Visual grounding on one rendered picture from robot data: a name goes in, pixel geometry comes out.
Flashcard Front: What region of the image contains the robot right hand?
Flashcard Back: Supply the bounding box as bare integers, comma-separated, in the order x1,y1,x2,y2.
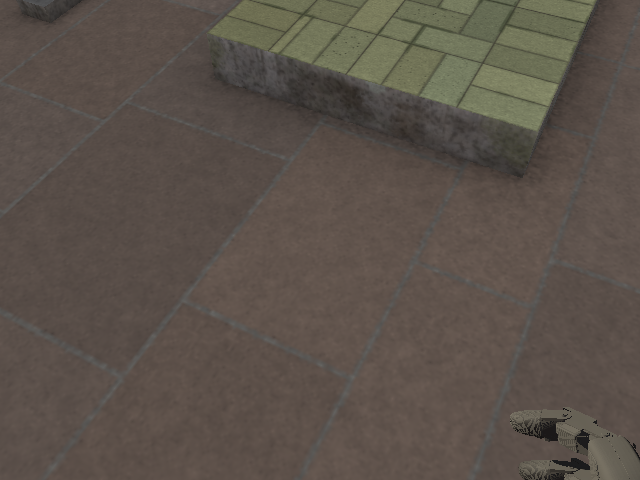
510,407,640,480

